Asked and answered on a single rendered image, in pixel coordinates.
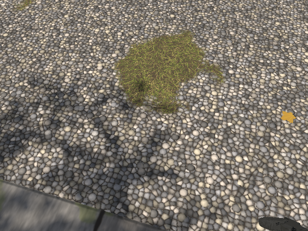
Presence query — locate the robot right hand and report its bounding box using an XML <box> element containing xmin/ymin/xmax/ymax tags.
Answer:
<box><xmin>258</xmin><ymin>217</ymin><xmax>308</xmax><ymax>231</ymax></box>

